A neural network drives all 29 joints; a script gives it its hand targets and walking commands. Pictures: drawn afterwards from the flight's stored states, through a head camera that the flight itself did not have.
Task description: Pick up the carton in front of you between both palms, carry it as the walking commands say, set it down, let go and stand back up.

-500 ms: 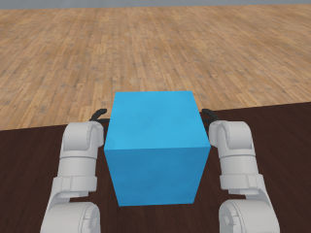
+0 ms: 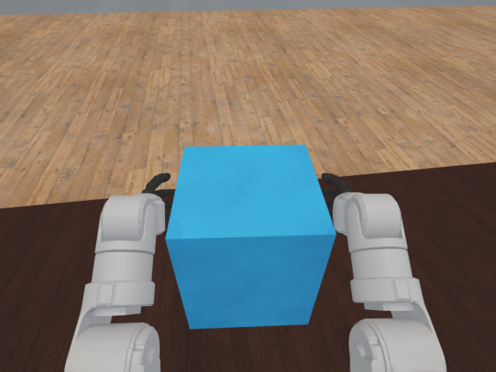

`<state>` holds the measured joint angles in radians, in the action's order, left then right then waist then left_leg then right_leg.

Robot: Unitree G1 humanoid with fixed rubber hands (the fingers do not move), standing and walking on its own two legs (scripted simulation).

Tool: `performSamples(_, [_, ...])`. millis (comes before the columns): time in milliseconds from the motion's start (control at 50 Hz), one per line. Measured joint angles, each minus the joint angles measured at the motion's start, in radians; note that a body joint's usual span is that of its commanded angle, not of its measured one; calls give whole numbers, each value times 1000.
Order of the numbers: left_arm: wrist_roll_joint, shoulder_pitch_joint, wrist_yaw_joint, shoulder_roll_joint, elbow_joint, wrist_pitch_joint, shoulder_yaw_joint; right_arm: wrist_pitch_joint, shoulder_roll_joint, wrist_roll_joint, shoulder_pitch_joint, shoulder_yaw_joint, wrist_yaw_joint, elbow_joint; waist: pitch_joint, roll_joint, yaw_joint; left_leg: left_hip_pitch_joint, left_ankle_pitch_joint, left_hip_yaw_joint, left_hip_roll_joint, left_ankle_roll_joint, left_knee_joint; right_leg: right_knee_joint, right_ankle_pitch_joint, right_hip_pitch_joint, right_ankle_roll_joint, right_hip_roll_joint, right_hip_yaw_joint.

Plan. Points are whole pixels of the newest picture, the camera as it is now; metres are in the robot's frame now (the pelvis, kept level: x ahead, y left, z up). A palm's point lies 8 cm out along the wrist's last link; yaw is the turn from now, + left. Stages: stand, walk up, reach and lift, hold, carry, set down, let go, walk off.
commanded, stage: carry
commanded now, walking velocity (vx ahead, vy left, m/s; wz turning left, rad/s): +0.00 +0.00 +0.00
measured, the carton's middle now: (247, 237) +0.35 +0.00 +0.06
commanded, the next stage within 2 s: none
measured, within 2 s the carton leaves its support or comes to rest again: neither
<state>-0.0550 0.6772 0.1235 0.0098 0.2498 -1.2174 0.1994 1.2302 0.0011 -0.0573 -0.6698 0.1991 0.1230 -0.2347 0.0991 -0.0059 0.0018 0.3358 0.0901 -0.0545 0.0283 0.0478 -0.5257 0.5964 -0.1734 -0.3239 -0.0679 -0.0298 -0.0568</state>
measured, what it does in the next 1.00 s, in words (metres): walks ahead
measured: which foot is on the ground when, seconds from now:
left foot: down 0.00-1.00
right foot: down 0.00-0.90, up 0.92-1.00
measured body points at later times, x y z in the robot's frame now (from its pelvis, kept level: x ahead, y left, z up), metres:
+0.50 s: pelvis +0.00 +0.00 +0.00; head -0.02 +0.00 +0.45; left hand +0.36 +0.15 +0.12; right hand +0.36 -0.15 +0.12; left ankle +0.03 +0.08 -0.73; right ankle +0.00 -0.09 -0.73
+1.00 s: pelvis +0.14 +0.02 -0.03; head +0.15 +0.02 +0.42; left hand +0.51 +0.16 +0.07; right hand +0.49 -0.14 +0.07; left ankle +0.05 +0.08 -0.74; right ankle +0.08 -0.09 -0.67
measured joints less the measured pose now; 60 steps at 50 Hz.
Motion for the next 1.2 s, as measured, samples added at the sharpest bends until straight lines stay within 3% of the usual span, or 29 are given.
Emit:
performSamples(540, [-2,-7,0,-3,-4,-2,1,2,2,-2,5,0,0,2,10,0,0,-1,12,0,0,1,-9,7,-12,2,-2,0,0])
performSamples(680, [-3,-9,0,-4,24,-1,4,2,0,0,11,-6,-1,-23,68,-2,-3,23,96,-6,-5,12,-96,77,-88,-14,-19,1,-3])
performSamples(820, [-15,3,0,-12,81,22,-19,-17,-19,18,15,9,-1,-63,91,18,-15,90,308,-5,-8,24,-300,236,-240,-43,-13,4,-3])
performSamples(880, [-6,-20,1,-1,47,13,-36,-21,-13,20,21,3,-1,-56,73,53,-19,62,251,-29,13,19,-271,279,-289,-36,3,30,19])
performSamples(920, [18,-39,1,22,0,8,-31,-27,5,4,5,-13,0,-47,51,42,1,46,269,-37,21,20,-269,405,-251,-94,15,35,30])
performSamples(1000, [32,-28,2,28,-73,5,1,-25,16,15,23,-36,16,54,-18,-4,51,-17,310,-11,15,28,-222,592,-349,-247,17,20,19])
performSamples(1080, [15,-9,4,-1,-142,3,32,-26,20,30,35,-26,34,145,-69,-14,83,-118,320,10,9,22,-132,401,-201,-342,16,25,4])
performSamples(1160, [-11,-10,4,-28,-189,8,51,-39,22,40,21,-3,34,163,-83,2,99,-232,356,18,18,13,-81,14,136,-299,-1,8,-30])
performSamples(1200, [-26,-10,3,-42,-182,19,50,-47,13,48,18,6,31,151,-81,16,84,-253,377,13,27,8,-186,-126,303,-214,-16,-3,-66])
